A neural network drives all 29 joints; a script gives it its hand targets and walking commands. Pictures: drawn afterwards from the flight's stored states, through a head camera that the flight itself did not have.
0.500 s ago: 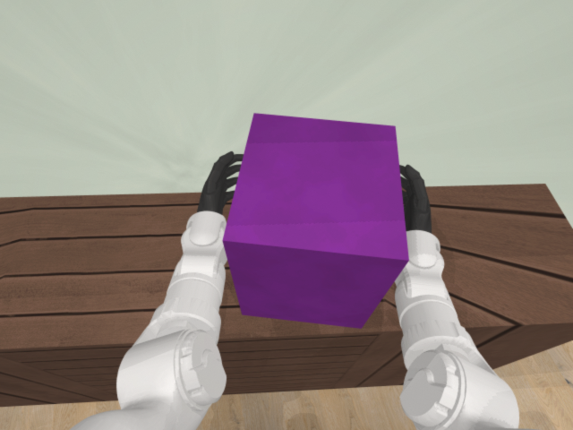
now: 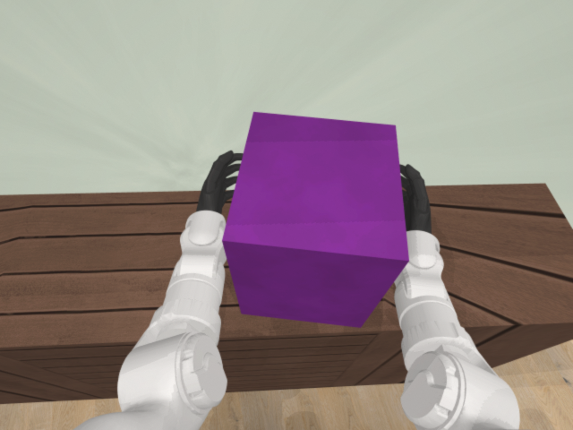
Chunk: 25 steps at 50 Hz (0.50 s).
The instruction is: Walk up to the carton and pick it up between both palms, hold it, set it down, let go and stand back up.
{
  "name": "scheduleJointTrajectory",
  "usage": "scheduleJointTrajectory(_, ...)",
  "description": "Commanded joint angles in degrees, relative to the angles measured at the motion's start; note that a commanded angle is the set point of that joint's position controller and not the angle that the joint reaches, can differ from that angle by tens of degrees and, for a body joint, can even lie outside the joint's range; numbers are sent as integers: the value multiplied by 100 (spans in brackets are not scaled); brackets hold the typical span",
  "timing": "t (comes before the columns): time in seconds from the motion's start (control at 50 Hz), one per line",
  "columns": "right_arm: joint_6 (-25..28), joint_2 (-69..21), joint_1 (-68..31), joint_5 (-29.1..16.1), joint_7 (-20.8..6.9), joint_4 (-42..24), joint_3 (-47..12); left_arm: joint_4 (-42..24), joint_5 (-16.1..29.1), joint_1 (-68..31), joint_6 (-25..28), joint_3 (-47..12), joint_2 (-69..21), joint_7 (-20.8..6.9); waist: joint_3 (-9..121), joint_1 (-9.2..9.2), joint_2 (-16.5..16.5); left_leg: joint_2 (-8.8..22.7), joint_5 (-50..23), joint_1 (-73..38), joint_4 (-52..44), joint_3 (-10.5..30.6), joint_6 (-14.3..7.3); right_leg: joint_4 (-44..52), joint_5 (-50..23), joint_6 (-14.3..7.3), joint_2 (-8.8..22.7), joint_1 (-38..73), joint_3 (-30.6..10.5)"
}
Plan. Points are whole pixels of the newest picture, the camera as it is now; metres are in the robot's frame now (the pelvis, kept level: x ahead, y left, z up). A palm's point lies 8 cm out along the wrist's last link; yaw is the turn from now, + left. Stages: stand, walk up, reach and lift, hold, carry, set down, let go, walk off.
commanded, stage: reach and lift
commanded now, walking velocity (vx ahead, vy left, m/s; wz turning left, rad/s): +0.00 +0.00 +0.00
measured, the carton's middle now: (311, 228) +0.40 +0.00 +0.01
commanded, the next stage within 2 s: none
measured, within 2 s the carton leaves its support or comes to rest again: leaves its support in 0.90 s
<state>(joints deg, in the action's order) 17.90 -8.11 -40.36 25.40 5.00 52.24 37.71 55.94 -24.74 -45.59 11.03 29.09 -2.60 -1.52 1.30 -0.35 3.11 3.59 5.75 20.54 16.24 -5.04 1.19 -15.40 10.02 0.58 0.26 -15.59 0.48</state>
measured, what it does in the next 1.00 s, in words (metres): stands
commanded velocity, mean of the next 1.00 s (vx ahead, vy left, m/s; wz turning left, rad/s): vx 0.00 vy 0.00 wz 0.00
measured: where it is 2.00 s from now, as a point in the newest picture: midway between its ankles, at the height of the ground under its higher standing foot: outside the picture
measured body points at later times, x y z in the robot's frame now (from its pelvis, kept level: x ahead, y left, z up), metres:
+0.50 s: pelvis +0.00 -0.01 +0.00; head +0.07 +0.02 +0.44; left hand +0.43 +0.14 +0.04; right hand +0.41 -0.15 +0.04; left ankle +0.01 +0.13 -0.75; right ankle -0.04 -0.12 -0.75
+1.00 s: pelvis -0.01 -0.01 +0.00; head +0.05 +0.02 +0.44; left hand +0.41 +0.15 +0.05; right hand +0.41 -0.14 +0.06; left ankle +0.01 +0.13 -0.75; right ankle -0.04 -0.12 -0.75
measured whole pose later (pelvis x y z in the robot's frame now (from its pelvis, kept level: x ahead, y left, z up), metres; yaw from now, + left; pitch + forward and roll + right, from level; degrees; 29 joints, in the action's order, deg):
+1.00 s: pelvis -0.01 -0.01 +0.00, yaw +1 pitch +13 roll -1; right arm 26.3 -4.2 -42.5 23.4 7.4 62.4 34.0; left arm 59.9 -22.3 -44.5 17.0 26.6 -1.6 3.0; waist 5.6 0.2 2.7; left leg 4.4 4.0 24.0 15.6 -3.3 2.0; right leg -14.1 8.5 -0.3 -0.7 -18.1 2.3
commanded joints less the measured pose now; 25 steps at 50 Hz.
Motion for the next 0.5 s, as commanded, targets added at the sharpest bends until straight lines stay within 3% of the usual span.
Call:
scheduleJointTrajectory(0.0,338,-2593,-2582,418,-849,385,-1703,-158,-335,-1983,-83,-1247,-3004,-117,3371,150,-581,-55,-2590,-2545,515,-196,63,-82,-2061,-7,-306,30,668)
scheduleJointTrajectory(0.04,332,-2608,-2633,482,-819,290,-1607,-221,-305,-2040,-96,-1235,-2992,-106,3408,80,-520,-69,-2560,-2527,564,-207,30,7,-1939,-38,-303,-33,643)
scheduleJointTrajectory(0.18,328,-2769,-2744,462,-768,305,-1780,26,-310,-2114,-89,-1126,-2927,-228,2998,78,-276,-183,-1746,-1682,293,-249,-147,-234,-2688,194,-134,773,503)
scheduleJointTrajectory(0.3,321,-2851,-2665,441,-710,406,-1887,56,-295,-2150,-95,-1073,-2884,-287,2934,68,-212,-214,-1523,-1435,165,-258,-200,-308,-3037,274,-65,1067,455)
scheduleJointTrajectory(0.48,402,-2813,-2732,443,-683,491,-1844,105,-233,-2240,-65,-1163,-2926,-242,2982,44,-275,-174,-1688,-1632,216,-223,-164,-208,-2729,208,-120,748,516)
